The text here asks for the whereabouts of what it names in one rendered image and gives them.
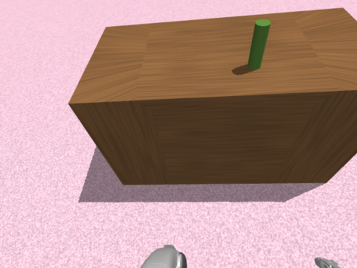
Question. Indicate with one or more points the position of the right robot hand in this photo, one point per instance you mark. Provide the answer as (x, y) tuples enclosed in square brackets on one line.
[(325, 263)]

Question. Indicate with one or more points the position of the can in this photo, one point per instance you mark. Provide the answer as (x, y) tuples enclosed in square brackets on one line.
[(259, 40)]

